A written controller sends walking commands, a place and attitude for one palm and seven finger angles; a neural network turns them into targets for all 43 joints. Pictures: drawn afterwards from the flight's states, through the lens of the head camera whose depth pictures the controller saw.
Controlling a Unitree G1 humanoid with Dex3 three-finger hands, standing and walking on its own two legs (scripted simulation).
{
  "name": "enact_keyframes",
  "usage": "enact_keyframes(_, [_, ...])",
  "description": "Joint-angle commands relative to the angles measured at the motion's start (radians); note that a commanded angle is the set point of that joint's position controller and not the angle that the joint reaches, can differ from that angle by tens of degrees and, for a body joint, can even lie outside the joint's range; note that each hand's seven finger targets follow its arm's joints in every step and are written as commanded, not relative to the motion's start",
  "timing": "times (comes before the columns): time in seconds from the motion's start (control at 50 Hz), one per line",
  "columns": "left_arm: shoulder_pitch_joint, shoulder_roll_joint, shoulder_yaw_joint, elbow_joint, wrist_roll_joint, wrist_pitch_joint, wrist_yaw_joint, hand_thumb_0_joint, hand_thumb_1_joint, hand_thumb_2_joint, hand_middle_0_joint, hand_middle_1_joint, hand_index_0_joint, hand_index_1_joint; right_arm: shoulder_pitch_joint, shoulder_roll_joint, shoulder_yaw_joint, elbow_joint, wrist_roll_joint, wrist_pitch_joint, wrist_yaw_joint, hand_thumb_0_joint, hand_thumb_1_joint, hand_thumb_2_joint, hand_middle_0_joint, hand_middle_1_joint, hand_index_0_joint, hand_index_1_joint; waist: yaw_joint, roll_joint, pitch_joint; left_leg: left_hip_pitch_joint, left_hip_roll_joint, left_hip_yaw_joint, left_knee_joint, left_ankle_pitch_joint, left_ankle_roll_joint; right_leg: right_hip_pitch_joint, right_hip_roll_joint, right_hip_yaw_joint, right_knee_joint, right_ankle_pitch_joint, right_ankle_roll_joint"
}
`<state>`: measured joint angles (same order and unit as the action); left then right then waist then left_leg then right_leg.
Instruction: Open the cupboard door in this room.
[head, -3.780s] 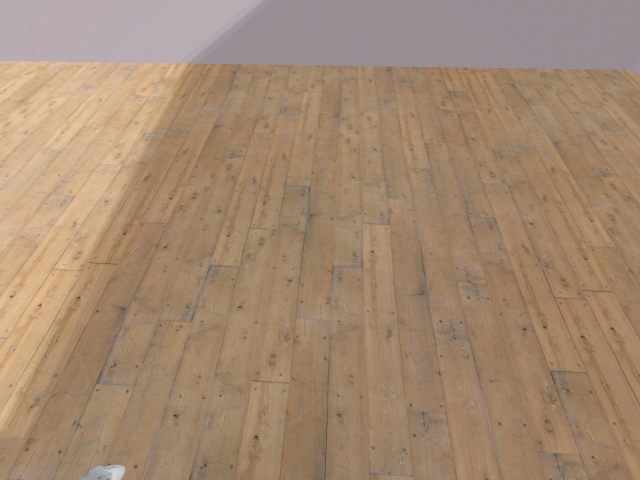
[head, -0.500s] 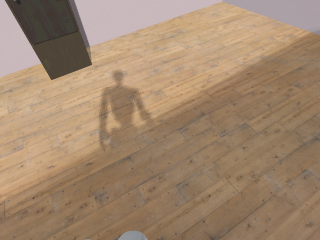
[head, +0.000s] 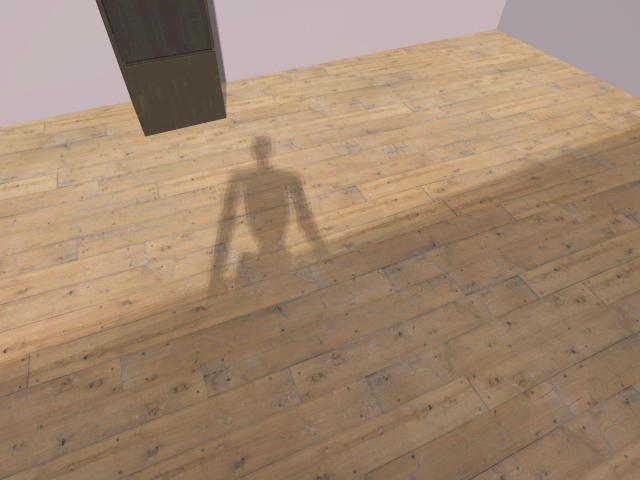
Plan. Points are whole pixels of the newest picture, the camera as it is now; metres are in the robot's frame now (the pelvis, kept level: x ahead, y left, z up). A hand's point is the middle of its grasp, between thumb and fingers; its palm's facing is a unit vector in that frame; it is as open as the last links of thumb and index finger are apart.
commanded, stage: stand and wait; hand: left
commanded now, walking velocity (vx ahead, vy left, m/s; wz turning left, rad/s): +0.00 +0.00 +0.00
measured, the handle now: out of the picture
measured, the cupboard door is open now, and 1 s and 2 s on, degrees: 0 0 0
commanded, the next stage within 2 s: turn or walk to find it in 0.54 s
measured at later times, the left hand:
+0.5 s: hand out of the picture -0.01 +0.14 -0.17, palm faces +0.01 -0.98 -0.18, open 7.4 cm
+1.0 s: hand out of the picture +0.01 +0.20 -0.18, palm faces +0.16 -0.96 -0.21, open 7.4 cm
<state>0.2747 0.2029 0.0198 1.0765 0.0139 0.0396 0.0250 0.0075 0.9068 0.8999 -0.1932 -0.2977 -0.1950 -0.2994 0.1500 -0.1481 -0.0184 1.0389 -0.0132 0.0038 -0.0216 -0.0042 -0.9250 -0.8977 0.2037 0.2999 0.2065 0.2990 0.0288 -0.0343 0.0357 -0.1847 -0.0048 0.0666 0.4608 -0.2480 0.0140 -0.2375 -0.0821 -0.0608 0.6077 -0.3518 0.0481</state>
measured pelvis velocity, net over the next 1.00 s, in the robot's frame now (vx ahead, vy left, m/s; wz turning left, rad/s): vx -0.02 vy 0.00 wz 0.13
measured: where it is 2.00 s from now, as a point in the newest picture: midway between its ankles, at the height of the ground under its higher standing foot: outside the picture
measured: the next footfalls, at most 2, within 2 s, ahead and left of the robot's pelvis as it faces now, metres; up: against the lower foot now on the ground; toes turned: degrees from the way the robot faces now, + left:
right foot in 0.02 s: +0.03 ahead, -0.13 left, +0.00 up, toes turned -5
right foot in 1.20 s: +0.02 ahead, -0.13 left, +0.00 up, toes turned +8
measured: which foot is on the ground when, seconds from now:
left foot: down 0.00-1.00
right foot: up 0.00-0.00, down 0.02-0.88, up 0.90-1.00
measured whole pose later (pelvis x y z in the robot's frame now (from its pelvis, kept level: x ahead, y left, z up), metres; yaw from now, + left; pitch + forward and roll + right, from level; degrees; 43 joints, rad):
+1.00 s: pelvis -0.02 +0.00 -0.01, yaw +8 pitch +1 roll -1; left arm 0.20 0.20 0.06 1.01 0.02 0.05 0.03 0.01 0.91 0.90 -0.20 -0.30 -0.20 -0.30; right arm 0.26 -0.15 -0.05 1.01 -0.03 0.01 -0.01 0.00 -0.91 -0.90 0.20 0.30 0.20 0.30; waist -0.03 -0.03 0.04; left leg -0.36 -0.02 -0.04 0.58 -0.25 0.02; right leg -0.41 -0.05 -0.07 0.96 -0.49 0.03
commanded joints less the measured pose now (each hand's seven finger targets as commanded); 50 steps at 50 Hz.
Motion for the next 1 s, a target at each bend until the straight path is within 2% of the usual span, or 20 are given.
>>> enact_keyframes(0.0, [0.074,0.087,0.001,0.0,0.006,-0.045,0.01,0.0,0.9,0.9,-0.2,-0.3,-0.2,-0.3,0.057,-0.107,-0.026,-0.008,0.015,-0.006,-0.002,0.0,-0.9,-0.9,0.2,0.3,0.2,0.3,-0.024,-0.001,-0.002,-0.041,0.103,-0.086,-0.047,0.082,0.009,0.075,-0.1,0.134,-0.277,0.242,-0.042])
enact_keyframes(0.02, [0.05,0.101,0.001,-0.003,0.005,-0.046,0.008,0.0,0.9,0.9,-0.2,-0.3,-0.2,-0.3,0.063,-0.095,-0.022,-0.005,0.011,-0.002,0.001,0.0,-0.9,-0.9,0.2,0.3,0.2,0.3,-0.037,-0.038,0.012,-0.016,0.071,-0.068,-0.056,0.016,-0.006,0.008,-0.119,0.152,-0.282,0.192,-0.061])
enact_keyframes(0.04, [0.028,0.105,0.004,-0.002,0.005,-0.05,0.007,0.0,0.9,0.9,-0.2,-0.3,-0.2,-0.3,0.07,-0.091,-0.023,0.005,0.005,0.007,0.001,0.0,-0.9,-0.9,0.2,0.3,0.2,0.3,-0.043,-0.14,0.034,0.009,0.062,-0.051,-0.038,-0.001,-0.015,-0.051,-0.113,0.168,-0.309,0.123,-0.074])
enact_keyframes(0.06, [0.024,0.092,0.0,-0.003,0.004,-0.051,0.006,0.0,0.9,0.9,-0.2,-0.3,-0.2,-0.3,0.082,-0.092,-0.024,0.014,0.002,0.008,0.001,0.0,-0.9,-0.9,0.2,0.3,0.2,0.3,-0.044,-0.155,0.049,0.036,0.063,-0.048,-0.038,0.013,-0.014,-0.091,-0.11,0.17,-0.33,0.079,-0.079])
enact_keyframes(0.12, [0.027,0.067,-0.005,0.004,0.0,-0.048,0.008,0.0,0.9,0.9,-0.2,-0.3,-0.2,-0.3,0.116,-0.092,-0.013,0.048,0.001,-0.004,-0.001,0.0,-0.9,-0.9,0.2,0.3,0.2,0.3,-0.04,-0.017,0.052,0.045,0.094,-0.069,-0.094,0.078,-0.002,-0.069,-0.06,0.124,-0.304,0.078,-0.062])
enact_keyframes(0.22, [0.057,0.051,-0.006,0.027,-0.006,-0.048,0.01,0.0,0.9,0.9,-0.2,-0.3,-0.2,-0.3,0.141,-0.085,-0.002,0.077,0.002,-0.013,-0.007,0.0,-0.9,-0.9,0.2,0.3,0.2,0.3,-0.022,0.042,0.048,0.004,0.103,-0.074,-0.122,0.087,-0.003,0.005,-0.045,0.108,-0.297,0.129,-0.061])
enact_keyframes(0.46, [0.078,0.022,-0.006,0.046,-0.009,-0.052,0.014,0.0,0.9,0.9,-0.2,-0.3,-0.2,-0.3,0.239,-0.057,-0.001,0.119,0.003,-0.018,-0.014,0.0,-0.9,-0.9,0.2,0.3,0.2,0.3,-0.025,0.024,0.032,-0.004,0.111,-0.067,-0.123,0.098,-0.005,0.036,-0.036,0.093,-0.288,0.162,-0.068])
enact_keyframes(0.52, [0.082,0.016,-0.006,0.046,-0.008,-0.051,0.016,0.0,0.9,0.9,-0.2,-0.3,-0.2,-0.3,0.247,-0.047,-0.003,0.122,0.003,-0.015,-0.014,0.0,-0.9,-0.9,0.2,0.3,0.2,0.3,-0.026,0.025,0.062,-0.016,0.108,-0.062,-0.122,0.067,-0.006,0.01,-0.034,0.099,-0.296,0.124,-0.068])
enact_keyframes(0.64, [0.071,0.046,0.023,0.01,-0.004,-0.037,0.021,0.0,0.9,0.9,-0.2,-0.3,-0.2,-0.3,0.23,-0.055,-0.018,0.083,-0.002,0.007,-0.005,0.0,-0.9,-0.9,0.2,0.3,0.2,0.3,-0.022,0.003,0.078,-0.124,0.085,-0.077,-0.038,0.033,-0.003,-0.019,-0.07,0.081,-0.256,0.011,-0.07])
enact_keyframes(0.72, [0.045,0.081,0.047,-0.035,0.004,-0.027,0.02,0.0,0.9,0.9,-0.2,-0.3,-0.2,-0.3,0.212,-0.057,-0.034,0.031,-0.006,0.023,0.002,0.0,-0.9,-0.9,0.2,0.3,0.2,0.3,-0.026,-0.071,0.058,-0.166,0.054,-0.051,0.109,-0.026,-0.007,-0.068,-0.159,0.122,-0.295,-0.096,-0.109])
enact_keyframes(0.78, [-0.005,0.105,0.062,-0.08,0.011,-0.026,0.019,0.0,0.9,0.9,-0.2,-0.3,-0.2,-0.3,0.206,-0.063,-0.047,-0.002,-0.007,0.028,0.008,0.0,-0.9,-0.9,0.2,0.3,0.2,0.3,-0.042,-0.097,0.03,-0.138,0.056,-0.037,0.214,-0.073,-0.014,-0.117,-0.223,0.126,-0.291,-0.085,-0.144])
enact_keyframes(0.8, [-0.028,0.105,0.064,-0.093,0.013,-0.024,0.019,0.0,0.9,0.9,-0.2,-0.3,-0.2,-0.3,0.209,-0.067,-0.051,-0.014,-0.006,0.028,0.011,0.0,-0.9,-0.9,0.2,0.3,0.2,0.3,-0.053,-0.074,0.027,-0.123,0.066,-0.046,0.192,-0.059,-0.012,-0.138,-0.218,0.095,-0.255,-0.072,-0.135])
enact_keyframes(0.82, [-0.038,0.104,0.066,-0.107,0.013,-0.02,0.017,0.0,0.9,0.9,-0.2,-0.3,-0.2,-0.3,0.206,-0.074,-0.053,-0.023,-0.007,0.025,0.014,0.0,-0.9,-0.9,0.2,0.3,0.2,0.3,-0.054,-0.014,0.035,-0.109,0.082,-0.078,0.128,-0.024,-0.003,-0.165,-0.187,0.047,-0.197,-0.071,-0.112])
enact_keyframes(0.84, [-0.052,0.091,0.067,-0.119,0.01,-0.016,0.014,0.0,0.9,0.9,-0.2,-0.3,-0.2,-0.3,0.219,-0.1,-0.056,-0.033,-0.01,0.019,0.015,0.0,-0.9,-0.9,0.2,0.3,0.2,0.3,-0.065,0.099,0.04,-0.126,0.121,-0.189,0.029,0.024,0.022,-0.179,-0.115,-0.024,-0.081,-0.086,-0.071])
enact_keyframes(0.86, [-0.064,0.06,0.064,-0.135,0.003,-0.013,0.011,0.0,0.9,0.9,-0.2,-0.3,-0.2,-0.3,0.228,-0.153,-0.062,-0.042,-0.017,0.012,0.013,0.0,-0.9,-0.9,0.2,0.3,0.2,0.3,-0.073,0.287,0.052,-0.158,0.221,-0.415,-0.132,0.019,0.079,-0.204,0.001,-0.093,0.117,-0.101,-0.019])
enact_keyframes(0.88, [-0.081,0.048,0.06,-0.152,0.005,-0.011,0.012,0.0,0.9,0.9,-0.2,-0.3,-0.2,-0.3,0.231,-0.19,-0.071,-0.05,-0.018,0.005,0.003,0.0,-0.9,-0.9,0.2,0.3,0.2,0.3,-0.079,0.356,0.042,-0.143,0.296,-0.561,-0.228,0.062,0.152,-0.239,0.046,-0.055,0.313,-0.19,-0.011])
enact_keyframes(0.9, [-0.076,0.048,0.057,-0.158,0.009,-0.014,0.011,0.0,0.9,0.9,-0.2,-0.3,-0.2,-0.3,0.222,-0.199,-0.073,-0.057,-0.014,0.0,-0.003,0.0,-0.9,-0.9,0.2,0.3,0.2,0.3,-0.069,0.308,0.009,-0.103,0.311,-0.583,-0.216,0.109,0.19,-0.275,0.026,0.013,0.424,-0.202,-0.021])
enact_keyframes(0.92, [-0.078,0.047,0.059,-0.158,0.01,-0.019,0.008,0.0,0.9,0.9,-0.2,-0.3,-0.2,-0.3,0.195,-0.2,-0.073,-0.066,-0.015,-0.002,-0.007,0.0,-0.9,-0.9,0.2,0.3,0.2,0.3,-0.059,0.243,-0.021,-0.082,0.293,-0.552,-0.186,0.144,0.195,-0.282,0.023,0.045,0.467,-0.181,-0.022])
enact_keyframes(0.94, [-0.067,0.044,0.057,-0.153,0.009,-0.024,0.005,0.0,0.9,0.9,-0.2,-0.3,-0.2,-0.3,0.164,-0.198,-0.069,-0.075,-0.016,-0.005,-0.01,0.0,-0.9,-0.9,0.2,0.3,0.2,0.3,-0.047,0.211,-0.049,-0.052,0.267,-0.492,-0.162,0.184,0.186,-0.278,0.021,0.057,0.464,-0.154,-0.019])
enact_keyframes(0.98, [-0.059,0.036,0.048,-0.147,0.005,-0.026,0.0,0.0,0.9,0.9,-0.2,-0.3,-0.2,-0.3,0.138,-0.196,-0.066,-0.083,-0.016,-0.006,-0.013,0.0,-0.9,-0.9,0.2,0.3,0.2,0.3,-0.044,0.188,-0.094,0.016,0.226,-0.411,-0.135,0.262,0.172,-0.256,0.033,0.046,0.4,-0.132,-0.01])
